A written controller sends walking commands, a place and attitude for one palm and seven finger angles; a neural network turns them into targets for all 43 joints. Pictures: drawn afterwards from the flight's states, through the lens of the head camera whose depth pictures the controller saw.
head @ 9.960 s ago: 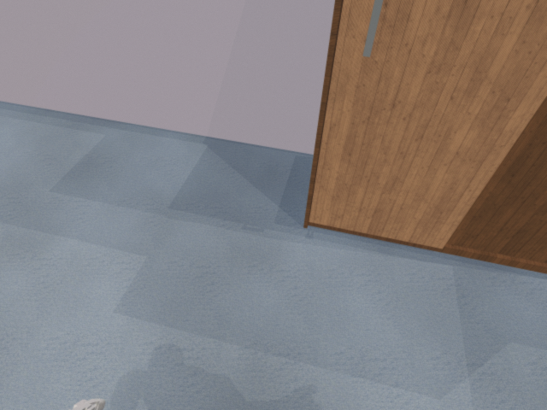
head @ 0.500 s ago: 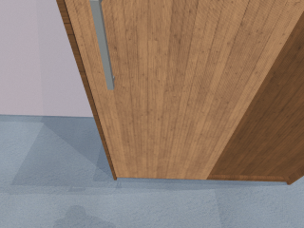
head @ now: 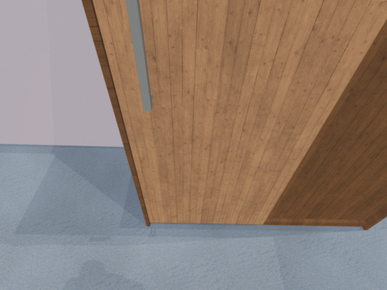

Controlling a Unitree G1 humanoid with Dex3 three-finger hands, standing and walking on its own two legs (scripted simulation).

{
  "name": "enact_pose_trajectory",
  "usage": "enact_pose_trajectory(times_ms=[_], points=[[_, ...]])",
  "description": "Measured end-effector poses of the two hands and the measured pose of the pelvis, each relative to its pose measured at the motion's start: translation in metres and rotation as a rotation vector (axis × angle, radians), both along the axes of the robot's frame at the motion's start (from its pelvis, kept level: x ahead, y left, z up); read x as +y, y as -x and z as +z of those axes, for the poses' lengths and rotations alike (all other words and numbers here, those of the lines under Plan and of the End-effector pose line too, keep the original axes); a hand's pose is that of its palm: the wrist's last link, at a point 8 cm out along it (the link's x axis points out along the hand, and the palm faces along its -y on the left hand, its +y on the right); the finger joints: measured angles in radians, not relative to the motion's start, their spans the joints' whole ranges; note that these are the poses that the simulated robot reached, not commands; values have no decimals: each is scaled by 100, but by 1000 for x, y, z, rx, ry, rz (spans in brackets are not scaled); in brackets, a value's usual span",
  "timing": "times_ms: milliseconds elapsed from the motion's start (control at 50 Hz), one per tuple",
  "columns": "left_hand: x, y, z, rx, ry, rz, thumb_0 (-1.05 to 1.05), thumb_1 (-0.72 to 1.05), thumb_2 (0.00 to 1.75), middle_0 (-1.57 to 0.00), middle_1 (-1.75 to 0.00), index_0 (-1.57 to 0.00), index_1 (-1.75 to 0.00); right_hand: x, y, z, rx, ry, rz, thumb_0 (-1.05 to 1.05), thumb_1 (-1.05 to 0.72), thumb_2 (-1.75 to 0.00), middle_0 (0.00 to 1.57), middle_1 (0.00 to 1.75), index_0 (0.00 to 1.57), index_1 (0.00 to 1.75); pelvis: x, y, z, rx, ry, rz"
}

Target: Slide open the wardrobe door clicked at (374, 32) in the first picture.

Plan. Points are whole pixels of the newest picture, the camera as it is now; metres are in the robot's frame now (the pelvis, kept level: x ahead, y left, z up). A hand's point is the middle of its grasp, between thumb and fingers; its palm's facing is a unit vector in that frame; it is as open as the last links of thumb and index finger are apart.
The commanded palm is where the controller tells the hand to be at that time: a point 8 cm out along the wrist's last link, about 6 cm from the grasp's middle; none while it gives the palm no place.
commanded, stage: come to a stop and stand still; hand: left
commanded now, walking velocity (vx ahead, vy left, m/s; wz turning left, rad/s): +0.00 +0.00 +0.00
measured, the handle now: (142, 58) +0.54 +0.16 +0.21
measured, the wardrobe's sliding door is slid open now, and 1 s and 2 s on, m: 0.00 0.00 0.00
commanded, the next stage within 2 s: look again from close up in 0.02 s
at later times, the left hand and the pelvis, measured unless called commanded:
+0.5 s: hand out of the picture +0.04 +0.22 -0.17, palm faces +0.04 -0.96 -0.28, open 7.4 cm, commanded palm none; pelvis -0.03 +0.00 -0.01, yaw +1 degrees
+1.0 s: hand out of the picture -0.06 +0.22 -0.18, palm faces +0.03 -0.97 -0.25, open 7.4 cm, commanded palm none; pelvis -0.04 +0.01 -0.01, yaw +2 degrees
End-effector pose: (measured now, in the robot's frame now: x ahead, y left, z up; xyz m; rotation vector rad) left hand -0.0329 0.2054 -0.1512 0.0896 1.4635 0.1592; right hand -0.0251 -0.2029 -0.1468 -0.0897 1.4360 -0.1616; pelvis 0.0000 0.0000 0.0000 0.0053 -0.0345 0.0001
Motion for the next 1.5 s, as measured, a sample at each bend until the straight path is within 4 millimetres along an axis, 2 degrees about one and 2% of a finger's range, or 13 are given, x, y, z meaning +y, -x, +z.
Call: enact_pose_trajectory(times_ms=[80,200,340,440,560,720,860,960,1140,1340,1500], points=[[5,-4,0,-20,-7,-28,0,90,90,-19,-30,-19,-30,-3,-6,0,-23,-1,17,1,-91,-89,20,30,20,30,0,2,-2,2,-1,9],[24,-25,-1,-125,-65,-37,0,90,90,-20,-30,-20,-30,-24,-33,-1,-145,55,31,1,-91,-89,20,30,20,30,0,3,-10,-2,9,21],[45,-55,5,-259,-107,-59,0,90,90,-20,-30,-20,-30,-45,-62,9,-270,112,61,1,-91,-89,20,30,20,30,0,9,-12,-28,12,14],[55,-65,14,-321,-128,-78,0,90,90,-20,-30,-20,-30,-53,-71,19,-319,131,87,1,-91,-89,20,30,20,30,2,19,-10,-42,12,13],[67,-57,20,-326,-145,-94,0,90,90,-20,-30,-20,-30,-57,-63,23,-317,137,106,1,-91,-89,20,30,20,30,4,31,-8,-41,10,15],[76,-23,16,-238,-149,-84,0,90,90,-20,-30,-20,-30,-55,-26,17,-216,132,99,1,-91,-89,20,30,20,30,8,41,-6,-29,12,20],[73,11,9,-140,-130,-62,1,90,90,-20,-30,-20,-30,-47,7,11,-110,115,78,1,-91,-89,20,30,20,30,12,43,-6,-23,13,26],[65,27,5,-89,-105,-48,1,90,90,-20,-30,-20,-30,-38,19,8,-68,98,65,1,-91,-89,20,30,20,30,14,43,-6,-21,13,26],[50,32,2,-66,-72,-33,1,90,90,-20,-30,-20,-30,-23,13,4,-72,68,55,1,-91,-89,20,30,20,30,16,40,-6,-18,12,24],[42,16,2,-102,-64,-36,0,90,90,-20,-30,-20,-30,-15,-11,3,-124,47,59,1,-91,-89,20,30,20,30,15,36,-5,-18,10,20],[42,3,4,-123,-70,-43,0,90,90,-20,-30,-20,-30,-17,-17,4,-132,47,58,1,-91,-89,20,30,20,30,14,33,-4,-17,9,18]])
